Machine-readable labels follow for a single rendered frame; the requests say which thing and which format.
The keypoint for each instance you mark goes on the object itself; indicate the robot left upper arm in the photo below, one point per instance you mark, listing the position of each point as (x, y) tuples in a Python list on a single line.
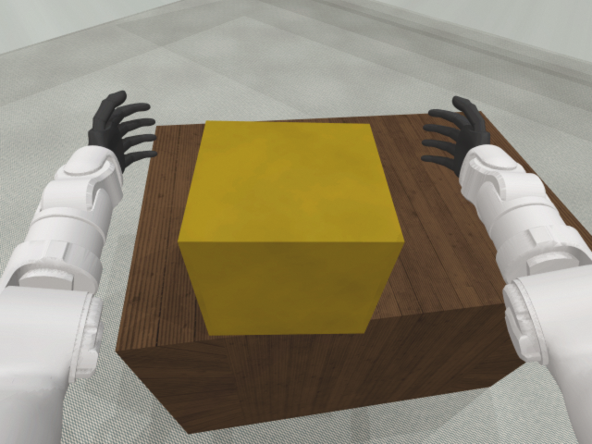
[(48, 339)]

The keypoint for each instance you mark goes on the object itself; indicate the pedestal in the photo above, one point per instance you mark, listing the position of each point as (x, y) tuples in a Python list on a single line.
[(439, 326)]

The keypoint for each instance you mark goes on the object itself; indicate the robot left forearm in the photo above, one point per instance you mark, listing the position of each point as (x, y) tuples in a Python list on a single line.
[(63, 247)]

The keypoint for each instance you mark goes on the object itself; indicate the robot right forearm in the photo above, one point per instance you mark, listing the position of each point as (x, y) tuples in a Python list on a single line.
[(525, 226)]

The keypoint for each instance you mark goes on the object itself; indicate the carton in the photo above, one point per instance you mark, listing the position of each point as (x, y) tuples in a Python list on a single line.
[(289, 228)]

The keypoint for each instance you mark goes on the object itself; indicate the left robot hand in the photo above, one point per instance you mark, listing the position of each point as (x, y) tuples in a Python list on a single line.
[(107, 132)]

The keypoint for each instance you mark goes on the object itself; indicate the robot right upper arm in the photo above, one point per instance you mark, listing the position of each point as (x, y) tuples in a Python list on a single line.
[(549, 319)]

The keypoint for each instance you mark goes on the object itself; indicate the right robot hand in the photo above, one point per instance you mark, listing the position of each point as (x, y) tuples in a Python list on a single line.
[(471, 133)]

